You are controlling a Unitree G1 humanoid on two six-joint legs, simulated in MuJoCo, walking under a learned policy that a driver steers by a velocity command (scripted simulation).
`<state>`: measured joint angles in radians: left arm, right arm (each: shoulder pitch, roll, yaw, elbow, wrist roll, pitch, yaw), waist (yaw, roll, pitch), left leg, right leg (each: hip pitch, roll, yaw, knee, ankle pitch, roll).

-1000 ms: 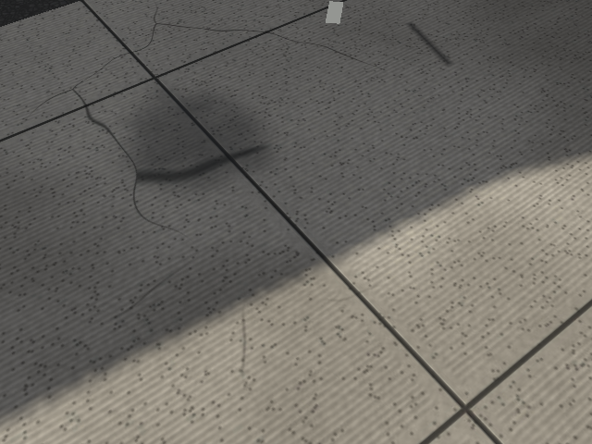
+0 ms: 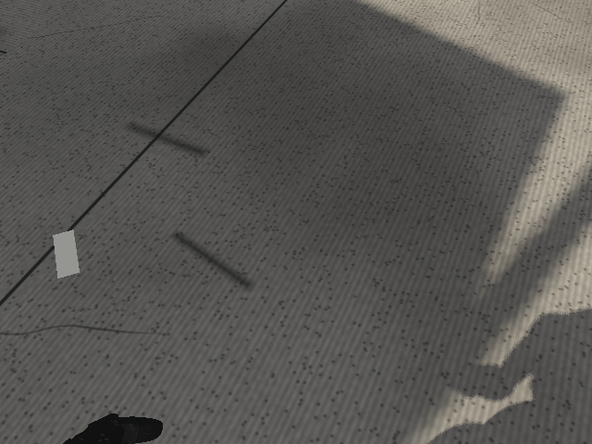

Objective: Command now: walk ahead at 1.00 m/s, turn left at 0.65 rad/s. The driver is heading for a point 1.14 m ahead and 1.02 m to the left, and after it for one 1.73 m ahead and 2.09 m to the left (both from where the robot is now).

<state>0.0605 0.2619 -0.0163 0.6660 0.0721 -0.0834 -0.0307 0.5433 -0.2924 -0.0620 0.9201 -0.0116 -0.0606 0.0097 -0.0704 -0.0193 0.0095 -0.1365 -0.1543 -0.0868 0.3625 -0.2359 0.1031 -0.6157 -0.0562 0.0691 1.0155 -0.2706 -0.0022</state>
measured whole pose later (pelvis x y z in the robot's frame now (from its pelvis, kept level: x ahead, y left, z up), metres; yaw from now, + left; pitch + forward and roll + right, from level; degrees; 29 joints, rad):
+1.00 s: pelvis +0.87 +0.24 -0.02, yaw +54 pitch +2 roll +1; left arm 0.01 0.29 -0.02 0.56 0.02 -0.06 -0.01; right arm 0.46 -0.36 -0.09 0.79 -0.01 -0.05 0.02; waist -0.12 0.01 0.02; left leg 0.06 -0.16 -0.30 0.46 -0.48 0.13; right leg -0.55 -0.07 0.08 0.54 -0.10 0.04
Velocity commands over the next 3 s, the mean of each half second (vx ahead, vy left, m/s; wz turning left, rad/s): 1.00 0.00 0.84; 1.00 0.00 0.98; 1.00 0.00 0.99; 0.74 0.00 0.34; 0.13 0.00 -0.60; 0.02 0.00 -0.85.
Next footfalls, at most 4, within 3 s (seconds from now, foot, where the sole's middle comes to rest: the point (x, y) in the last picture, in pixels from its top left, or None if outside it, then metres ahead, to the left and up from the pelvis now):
0.18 right None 0.38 -0.15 -0.78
0.62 left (218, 366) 0.70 0.18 -0.78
1.02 right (180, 234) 1.13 0.30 -0.78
1.48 left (21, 251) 1.10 0.75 -0.78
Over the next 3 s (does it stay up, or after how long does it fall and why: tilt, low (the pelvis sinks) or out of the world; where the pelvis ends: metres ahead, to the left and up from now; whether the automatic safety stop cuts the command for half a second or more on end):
stays up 1.19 1.15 0.00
